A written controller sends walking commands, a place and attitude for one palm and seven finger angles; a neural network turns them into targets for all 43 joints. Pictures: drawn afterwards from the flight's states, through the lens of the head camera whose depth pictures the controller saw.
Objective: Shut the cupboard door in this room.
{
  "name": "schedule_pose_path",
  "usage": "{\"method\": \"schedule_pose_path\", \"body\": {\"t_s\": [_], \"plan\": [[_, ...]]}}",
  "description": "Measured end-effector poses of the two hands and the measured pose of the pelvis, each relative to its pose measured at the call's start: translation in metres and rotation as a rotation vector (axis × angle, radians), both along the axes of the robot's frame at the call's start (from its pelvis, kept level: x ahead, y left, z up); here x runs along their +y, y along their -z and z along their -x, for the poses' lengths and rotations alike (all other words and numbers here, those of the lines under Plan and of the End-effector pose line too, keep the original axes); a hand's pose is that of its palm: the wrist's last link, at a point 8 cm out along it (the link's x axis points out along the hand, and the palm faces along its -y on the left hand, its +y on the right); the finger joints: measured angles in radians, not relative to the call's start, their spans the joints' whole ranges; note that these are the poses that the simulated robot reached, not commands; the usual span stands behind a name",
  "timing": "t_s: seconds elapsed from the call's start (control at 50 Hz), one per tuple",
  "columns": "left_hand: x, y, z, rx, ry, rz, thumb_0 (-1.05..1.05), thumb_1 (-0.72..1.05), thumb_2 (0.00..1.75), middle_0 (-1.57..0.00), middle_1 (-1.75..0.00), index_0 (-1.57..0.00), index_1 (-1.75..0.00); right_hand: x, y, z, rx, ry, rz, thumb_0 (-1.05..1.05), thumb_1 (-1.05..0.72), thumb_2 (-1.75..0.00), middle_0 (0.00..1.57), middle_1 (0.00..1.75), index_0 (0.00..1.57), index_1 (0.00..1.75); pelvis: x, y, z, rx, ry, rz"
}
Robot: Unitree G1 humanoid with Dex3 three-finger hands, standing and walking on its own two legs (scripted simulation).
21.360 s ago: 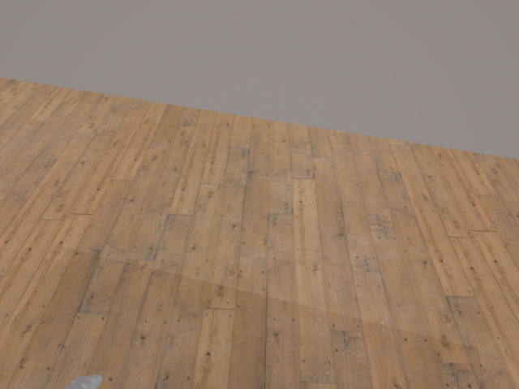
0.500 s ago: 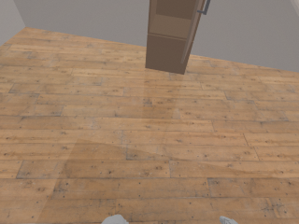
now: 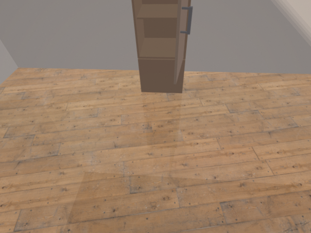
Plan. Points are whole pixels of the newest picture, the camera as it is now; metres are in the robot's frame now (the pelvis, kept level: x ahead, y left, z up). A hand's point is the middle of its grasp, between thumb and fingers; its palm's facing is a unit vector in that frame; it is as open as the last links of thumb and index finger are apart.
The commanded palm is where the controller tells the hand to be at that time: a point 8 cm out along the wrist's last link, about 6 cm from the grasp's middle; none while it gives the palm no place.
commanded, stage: stand and wait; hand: left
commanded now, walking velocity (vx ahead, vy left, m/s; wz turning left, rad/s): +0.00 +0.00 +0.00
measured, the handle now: (186, 20) +1.19 -0.16 +0.06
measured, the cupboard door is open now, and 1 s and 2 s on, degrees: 81 81 81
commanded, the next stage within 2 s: look at it before walking up in 0.48 s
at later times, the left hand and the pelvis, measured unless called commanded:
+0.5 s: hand out of the picture -0.03 +0.10 -0.17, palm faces +0.08 -0.99 -0.13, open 7.4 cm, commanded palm none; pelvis +0.02 -0.03 +0.00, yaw +2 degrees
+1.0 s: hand out of the picture +0.01 +0.15 -0.17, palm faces +0.05 -0.98 -0.19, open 7.4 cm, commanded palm none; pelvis +0.02 -0.02 +0.00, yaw +1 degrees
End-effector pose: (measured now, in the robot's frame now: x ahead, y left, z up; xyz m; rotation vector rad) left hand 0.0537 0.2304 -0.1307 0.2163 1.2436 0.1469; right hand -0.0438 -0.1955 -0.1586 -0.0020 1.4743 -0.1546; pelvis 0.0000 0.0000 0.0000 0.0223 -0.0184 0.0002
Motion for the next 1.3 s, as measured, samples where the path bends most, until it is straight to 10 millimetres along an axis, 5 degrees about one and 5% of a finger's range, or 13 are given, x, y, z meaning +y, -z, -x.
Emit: {"method": "schedule_pose_path", "body": {"t_s": [0.18, 0.36, 0.5, 0.92, 1.3], "plan": [[-0.023, 0.004, 0.036, 0.110, -0.063, 0.008, 0.00, 0.94, 0.89, -0.20, -0.30, -0.20, -0.30, -0.016, -0.004, -0.006, 0.044, -0.023, -0.005, 0.00, -0.91, -0.90, 0.20, 0.30, 0.20, 0.30, -0.021, -0.002, -0.014, 0.007, -0.014, 0.005], [-0.062, 0.012, 0.075, 0.212, -0.112, 0.083, 0.01, 0.91, 0.89, -0.20, -0.30, -0.20, -0.30, -0.043, -0.006, -0.038, 0.002, -0.060, 0.049, 0.00, -0.91, -0.90, 0.19, 0.30, 0.19, 0.30, -0.031, -0.002, -0.019, 0.003, -0.024, 0.011], [-0.078, 0.015, 0.086, 0.237, -0.132, 0.120, 0.01, 0.91, 0.89, -0.20, -0.30, -0.20, -0.30, -0.050, -0.009, -0.059, -0.039, -0.081, 0.071, 0.00, -0.91, -0.90, 0.19, 0.30, 0.19, 0.30, -0.033, -0.002, -0.021, 0.004, -0.028, 0.016], [-0.038, 0.011, 0.055, 0.160, -0.100, 0.056, 0.01, 0.91, 0.90, -0.20, -0.30, -0.20, -0.30, -0.021, -0.007, -0.039, -0.004, -0.063, 0.032, 0.00, -0.91, -0.90, 0.20, 0.30, 0.19, 0.30, -0.020, -0.003, -0.022, -0.004, -0.026, 0.015], [-0.024, 0.016, 0.061, 0.189, -0.088, 0.082, 0.01, 0.91, 0.90, -0.20, -0.30, -0.20, -0.30, -0.017, -0.011, -0.037, -0.012, -0.046, 0.079, 0.00, -0.91, -0.90, 0.20, 0.30, 0.20, 0.30, -0.002, -0.001, -0.016, -0.001, 0.003, 0.019]]}}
